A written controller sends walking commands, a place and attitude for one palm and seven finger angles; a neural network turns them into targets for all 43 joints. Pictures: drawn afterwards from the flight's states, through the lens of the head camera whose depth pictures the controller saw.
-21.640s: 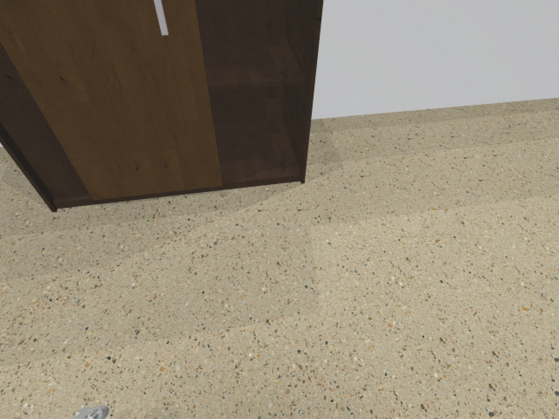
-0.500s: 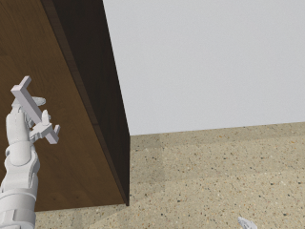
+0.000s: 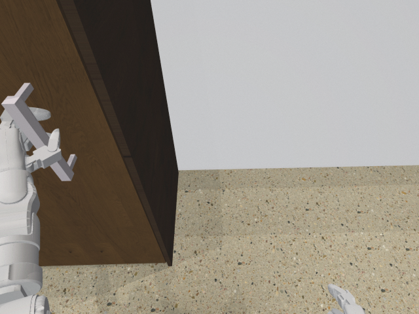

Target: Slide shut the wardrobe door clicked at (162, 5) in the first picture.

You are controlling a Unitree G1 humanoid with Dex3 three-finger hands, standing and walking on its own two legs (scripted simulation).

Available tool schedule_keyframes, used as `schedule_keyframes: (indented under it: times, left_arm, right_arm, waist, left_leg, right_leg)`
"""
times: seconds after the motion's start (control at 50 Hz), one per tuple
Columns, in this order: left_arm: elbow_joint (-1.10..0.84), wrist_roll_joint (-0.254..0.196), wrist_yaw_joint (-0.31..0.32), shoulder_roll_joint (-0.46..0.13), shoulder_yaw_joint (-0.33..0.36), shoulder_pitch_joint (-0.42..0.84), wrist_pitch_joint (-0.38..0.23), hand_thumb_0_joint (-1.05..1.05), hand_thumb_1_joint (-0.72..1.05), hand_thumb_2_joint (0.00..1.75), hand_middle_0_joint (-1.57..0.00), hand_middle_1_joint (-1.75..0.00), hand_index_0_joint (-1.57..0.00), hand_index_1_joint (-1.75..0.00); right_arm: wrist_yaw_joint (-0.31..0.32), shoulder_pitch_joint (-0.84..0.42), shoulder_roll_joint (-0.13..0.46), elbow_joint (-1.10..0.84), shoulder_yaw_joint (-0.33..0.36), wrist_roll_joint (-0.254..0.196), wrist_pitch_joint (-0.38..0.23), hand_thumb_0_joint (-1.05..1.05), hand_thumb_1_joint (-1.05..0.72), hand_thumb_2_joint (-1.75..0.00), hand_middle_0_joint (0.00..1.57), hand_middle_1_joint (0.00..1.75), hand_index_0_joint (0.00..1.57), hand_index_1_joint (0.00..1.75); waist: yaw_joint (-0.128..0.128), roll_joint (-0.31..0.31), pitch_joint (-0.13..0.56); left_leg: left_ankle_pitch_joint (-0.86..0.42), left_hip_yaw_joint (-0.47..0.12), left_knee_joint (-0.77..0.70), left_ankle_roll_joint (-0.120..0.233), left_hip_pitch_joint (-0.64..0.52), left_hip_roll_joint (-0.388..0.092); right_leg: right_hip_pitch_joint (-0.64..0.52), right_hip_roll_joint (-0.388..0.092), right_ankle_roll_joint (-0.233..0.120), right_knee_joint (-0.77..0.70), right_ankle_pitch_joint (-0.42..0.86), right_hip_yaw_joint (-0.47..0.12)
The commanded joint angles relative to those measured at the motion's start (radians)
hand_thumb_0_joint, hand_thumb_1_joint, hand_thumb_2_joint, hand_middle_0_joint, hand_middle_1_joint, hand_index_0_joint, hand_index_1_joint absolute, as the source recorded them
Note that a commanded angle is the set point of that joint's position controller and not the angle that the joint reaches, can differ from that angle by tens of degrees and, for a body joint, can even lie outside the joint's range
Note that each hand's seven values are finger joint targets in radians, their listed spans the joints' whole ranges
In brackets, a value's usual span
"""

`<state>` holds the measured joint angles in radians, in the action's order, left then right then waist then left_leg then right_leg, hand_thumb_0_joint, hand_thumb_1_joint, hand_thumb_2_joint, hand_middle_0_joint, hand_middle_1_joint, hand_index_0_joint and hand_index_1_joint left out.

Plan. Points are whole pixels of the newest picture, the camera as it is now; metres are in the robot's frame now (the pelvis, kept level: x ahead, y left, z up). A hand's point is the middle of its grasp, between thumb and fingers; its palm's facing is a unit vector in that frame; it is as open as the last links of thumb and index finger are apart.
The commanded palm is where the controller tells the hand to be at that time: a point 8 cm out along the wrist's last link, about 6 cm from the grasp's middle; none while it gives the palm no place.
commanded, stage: loosen the grip on the handle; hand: left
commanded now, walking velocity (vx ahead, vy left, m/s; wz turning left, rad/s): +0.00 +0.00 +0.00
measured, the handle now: (48, 137) +0.38 +0.35 +0.13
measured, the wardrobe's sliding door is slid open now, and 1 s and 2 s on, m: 0.00 0.00 0.00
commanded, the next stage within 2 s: slip the hand off the handle in 0.52 s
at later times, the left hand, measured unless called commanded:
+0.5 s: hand (51, 150) +0.35 +0.33 +0.13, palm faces +0.54 -0.79 -0.27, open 13.8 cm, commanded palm +0.29 +0.35 +0.14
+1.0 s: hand (13, 158) +0.32 +0.39 +0.13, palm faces +0.57 -0.78 -0.25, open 14.6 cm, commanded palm +0.28 +0.42 +0.14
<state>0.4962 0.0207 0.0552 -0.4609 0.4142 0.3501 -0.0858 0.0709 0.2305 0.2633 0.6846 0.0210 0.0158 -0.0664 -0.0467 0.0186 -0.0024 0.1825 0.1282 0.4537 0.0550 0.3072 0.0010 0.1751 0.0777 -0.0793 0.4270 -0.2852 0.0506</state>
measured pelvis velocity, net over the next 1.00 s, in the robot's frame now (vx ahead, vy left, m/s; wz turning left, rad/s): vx -0.01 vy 0.03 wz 0.04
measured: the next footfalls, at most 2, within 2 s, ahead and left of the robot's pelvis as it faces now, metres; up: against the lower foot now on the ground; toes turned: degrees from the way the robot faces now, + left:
none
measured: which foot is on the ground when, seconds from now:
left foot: down 0.00-1.00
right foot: down 0.00-1.00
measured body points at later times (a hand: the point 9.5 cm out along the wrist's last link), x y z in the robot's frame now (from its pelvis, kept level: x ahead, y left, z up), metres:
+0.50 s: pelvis -0.02 +0.00 -0.01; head +0.00 +0.00 +0.44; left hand +0.31 +0.37 +0.14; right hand +0.08 -0.25 -0.13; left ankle +0.04 +0.08 -0.74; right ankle -0.04 -0.06 -0.74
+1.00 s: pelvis -0.01 +0.03 -0.01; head +0.00 +0.04 +0.44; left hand +0.29 +0.43 +0.14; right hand +0.16 -0.21 -0.10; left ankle +0.04 +0.08 -0.74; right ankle -0.04 -0.06 -0.74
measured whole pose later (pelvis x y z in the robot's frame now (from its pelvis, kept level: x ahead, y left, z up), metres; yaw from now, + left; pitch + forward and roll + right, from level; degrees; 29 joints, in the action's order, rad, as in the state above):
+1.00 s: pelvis -0.01 +0.03 -0.01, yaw +2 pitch +4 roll -2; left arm 0.44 -0.04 0.07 -0.49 0.43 0.33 0.01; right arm 0.11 0.21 0.27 0.67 -0.03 -0.02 -0.07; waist -0.03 0.01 0.05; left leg 0.21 0.09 0.55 0.10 0.41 0.04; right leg 0.26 0.04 -0.04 0.53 -0.33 0.09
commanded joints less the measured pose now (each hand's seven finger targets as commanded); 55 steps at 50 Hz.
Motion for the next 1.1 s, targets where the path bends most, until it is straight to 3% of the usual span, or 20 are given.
schedule_keyframes:
  times: [0.0,0.02,0.04,0.1,0.16,0.2,0.24,0.28,0.3,0.34,0.36,0.38,0.5,0.58,0.6,0.64,0.68,0.82,0.86,1.08]
  left_arm:
    - [-0.157,-0.085,-0.055,-0.268,0.188,0.247,0.020,0.00,0.42,0.67,-0.45,-1.40,-0.45,-1.40]
    - [-0.230,-0.068,-0.048,-0.279,0.143,0.324,0.010,0.00,0.30,0.61,-0.45,-1.40,-0.45,-1.40]
    - [-0.189,-0.045,-0.030,-0.230,0.085,0.350,0.015,0.00,0.17,0.55,-0.45,-1.40,-0.45,-1.40]
    - [-0.185,0.001,0.021,-0.270,0.050,0.399,0.010,0.00,-0.19,0.37,-0.45,-1.40,-0.45,-1.40]
    - [-0.226,-0.005,0.074,-0.319,0.047,0.561,-0.030,0.00,-0.55,0.20,-0.42,-1.37,-0.42,-1.37]
    - [-0.132,0.006,0.091,-0.303,0.015,0.539,-0.043,0.00,-0.55,0.20,-0.40,-1.33,-0.40,-1.33]
    - [-0.147,0.024,0.100,-0.300,-0.024,0.591,-0.060,0.00,-0.55,0.20,-0.37,-1.30,-0.37,-1.30]
    - [-0.095,0.027,0.112,-0.336,0.007,0.555,-0.055,0.00,-0.55,0.20,-0.34,-1.27,-0.34,-1.27]
    - [-0.081,0.014,0.109,-0.300,-0.019,0.536,-0.050,0.00,-0.55,0.20,-0.33,-1.25,-0.33,-1.25]
    - [-0.103,0.013,0.110,-0.387,0.059,0.476,-0.047,0.00,-0.55,0.20,-0.30,-1.22,-0.30,-1.22]
    - [-0.127,0.004,0.101,-0.325,0.008,0.486,-0.044,0.00,-0.55,0.20,-0.29,-1.20,-0.29,-1.20]
    - [-0.131,-0.003,0.098,-0.344,0.036,0.478,-0.047,0.00,-0.55,0.20,-0.28,-1.18,-0.28,-1.18]
    - [-0.274,-0.050,0.081,-0.276,0.046,0.326,-0.038,0.00,-0.55,0.20,-0.25,-1.15,-0.25,-1.15]
    - [-0.330,-0.059,0.095,-0.287,0.095,0.209,0.010,0.00,-0.55,0.20,-0.25,-1.15,-0.25,-1.15]
    - [-0.293,-0.050,0.094,-0.311,0.091,0.283,0.024,0.00,-0.55,0.20,-0.25,-1.15,-0.25,-1.15]
    - [-0.321,-0.040,0.094,-0.363,0.132,0.295,0.029,0.00,-0.55,0.20,-0.25,-1.15,-0.25,-1.15]
    - [-0.377,-0.035,0.087,-0.322,0.104,0.273,0.017,0.00,-0.55,0.20,-0.25,-1.15,-0.25,-1.15]
    - [-0.327,-0.053,0.039,-0.273,0.035,0.300,0.032,0.00,-0.55,0.20,-0.25,-1.15,-0.25,-1.15]
    - [-0.285,-0.057,0.036,-0.320,0.081,0.283,0.040,0.00,-0.55,0.20,-0.25,-1.15,-0.25,-1.15]
    - [-0.186,-0.052,-0.017,-0.399,0.097,0.393,-0.037,0.00,-0.55,0.20,-0.25,-1.15,-0.25,-1.15]
  right_arm:
    - [-0.032,-0.009,0.178,-0.120,0.072,-0.023,-0.081,0.00,-0.90,-0.90,0.20,0.30,0.20,0.30]
    - [-0.034,-0.037,0.172,-0.135,0.065,-0.019,-0.077,0.00,-0.90,-0.90,0.20,0.30,0.20,0.30]
    - [-0.040,-0.037,0.162,-0.130,0.056,-0.015,-0.068,0.00,-0.90,-0.90,0.20,0.30,0.20,0.30]
    - [-0.029,-0.029,0.166,-0.142,0.040,-0.033,-0.044,0.00,-0.90,-0.90,0.20,0.30,0.20,0.30]
    - [0.000,-0.029,0.159,-0.126,0.030,-0.033,-0.044,0.00,-0.90,-0.90,0.20,0.30,0.20,0.30]
    - [0.012,-0.036,0.149,-0.114,0.014,-0.040,-0.050,0.00,-0.90,-0.90,0.20,0.30,0.20,0.30]
    - [0.019,-0.042,0.144,-0.109,0.012,-0.041,-0.055,0.00,-0.90,-0.90,0.20,0.30,0.20,0.30]
    - [0.023,-0.037,0.141,-0.095,0.013,-0.041,-0.055,0.00,-0.90,-0.90,0.20,0.30,0.20,0.30]
    - [0.025,-0.042,0.138,-0.099,0.004,-0.043,-0.057,0.00,-0.90,-0.90,0.20,0.30,0.20,0.30]
    - [0.031,-0.049,0.145,-0.101,0.008,-0.040,-0.051,0.00,-0.90,-0.90,0.20,0.30,0.20,0.30]
    - [0.029,-0.053,0.134,-0.109,0.004,-0.041,-0.054,0.00,-0.90,-0.90,0.20,0.30,0.20,0.30]
    - [0.031,-0.042,0.137,-0.103,0.007,-0.043,-0.056,0.00,-0.90,-0.90,0.20,0.30,0.20,0.30]
    - [0.032,-0.008,0.143,-0.113,0.012,-0.034,-0.069,0.00,-0.90,-0.90,0.20,0.30,0.20,0.30]
    - [0.029,-0.001,0.145,-0.115,0.020,-0.031,-0.067,0.00,-0.90,-0.90,0.20,0.30,0.20,0.30]
    - [0.036,0.001,0.149,-0.102,0.012,-0.034,-0.058,0.00,-0.90,-0.90,0.20,0.30,0.20,0.30]
    - [0.042,-0.002,0.149,-0.108,0.015,-0.031,-0.048,0.00,-0.90,-0.90,0.20,0.30,0.20,0.30]
    - [0.040,-0.004,0.136,-0.120,0.017,-0.029,-0.047,0.00,-0.90,-0.90,0.20,0.30,0.20,0.30]
    - [0.053,-0.021,0.142,-0.123,0.011,-0.040,-0.042,0.00,-0.90,-0.90,0.20,0.30,0.20,0.30]
    - [0.058,-0.014,0.149,-0.120,0.010,-0.041,-0.038,0.00,-0.90,-0.90,0.20,0.30,0.20,0.30]
    - [0.067,-0.002,0.154,-0.107,-0.003,-0.038,-0.046,0.00,-0.90,-0.90,0.20,0.30,0.20,0.30]
  waist:
    - [-0.052,0.050,0.496]
    - [-0.026,0.105,0.459]
    - [0.011,0.059,0.394]
    - [0.037,0.043,0.330]
    - [0.068,0.031,0.315]
    - [0.067,0.013,0.245]
    - [0.070,0.076,0.250]
    - [0.056,0.073,0.241]
    - [0.054,0.054,0.214]
    - [0.029,0.059,0.239]
    - [0.038,0.054,0.236]
    - [0.038,0.031,0.228]
    - [0.020,0.038,0.338]
    - [0.002,0.007,0.344]
    - [0.037,0.010,0.292]
    - [0.023,0.025,0.311]
    - [0.016,0.080,0.365]
    - [0.041,0.099,0.294]
    - [0.034,0.057,0.301]
    - [0.048,0.103,0.282]
  left_leg:
    - [-0.681,-0.085,0.085,-0.035,-0.369,-0.016]
    - [-0.565,-0.085,0.082,-0.021,-0.341,-0.016]
    - [-0.446,-0.089,0.090,-0.011,-0.277,-0.017]
    - [-0.140,-0.114,0.069,0.007,-0.172,-0.012]
    - [0.039,-0.129,0.063,0.013,-0.119,-0.013]
    - [0.124,-0.135,0.060,0.011,-0.058,-0.011]
    - [0.165,-0.142,0.058,0.008,-0.064,-0.015]
    - [0.163,-0.145,0.066,0.007,-0.040,-0.015]
    - [0.168,-0.145,0.067,0.007,-0.018,-0.013]
    - [0.136,-0.140,0.073,0.009,-0.003,-0.017]
    - [0.126,-0.141,0.073,0.010,-0.009,-0.018]
    - [0.118,-0.145,0.070,0.011,-0.020,-0.025]
    - [-0.190,-0.147,0.078,0.015,-0.175,-0.026]
    - [-0.296,-0.147,0.085,0.006,-0.202,-0.032]
    - [-0.270,-0.146,0.082,0.006,-0.184,-0.032]
    - [-0.271,-0.143,0.082,0.006,-0.181,-0.031]
    - [-0.338,-0.154,0.086,-0.004,-0.248,-0.033]
    - [-0.244,-0.210,0.054,-0.028,-0.279,-0.049]
    - [-0.227,-0.202,0.054,-0.021,-0.252,-0.042]
    - [-0.075,-0.254,0.029,-0.028,-0.247,-0.048]
  right_leg:
    - [0.066,-0.075,0.060,0.054,0.596,-0.044]
    - [0.097,-0.077,0.060,0.056,0.526,-0.053]
    - [0.141,-0.073,0.061,0.050,0.456,-0.047]
    - [0.206,-0.077,0.064,0.027,0.183,-0.058]
    - [0.237,-0.082,0.070,-0.021,-0.020,-0.103]
    - [0.257,-0.090,0.069,-0.039,-0.144,-0.125]
    - [0.269,-0.095,0.060,-0.046,-0.197,-0.139]
    - [0.253,-0.101,0.059,-0.058,-0.222,-0.150]
    - [0.248,-0.104,0.061,-0.064,-0.232,-0.152]
    - [0.201,-0.113,0.061,-0.065,-0.215,-0.168]
    - [0.202,-0.115,0.064,-0.063,-0.193,-0.164]
    - [0.209,-0.109,0.063,-0.061,-0.178,-0.153]
    - [0.164,-0.073,0.058,0.035,0.236,-0.068]
    - [0.145,-0.070,0.063,0.049,0.324,-0.055]
    - [0.182,-0.071,0.066,0.046,0.304,-0.053]
    - [0.164,-0.071,0.062,0.042,0.296,-0.060]
    - [0.163,-0.066,0.053,0.058,0.309,-0.049]
    - [0.253,-0.066,0.049,0.037,0.178,-0.031]
    - [0.229,-0.067,0.049,0.025,0.178,-0.037]
    - [0.290,-0.061,0.044,0.029,0.079,-0.031]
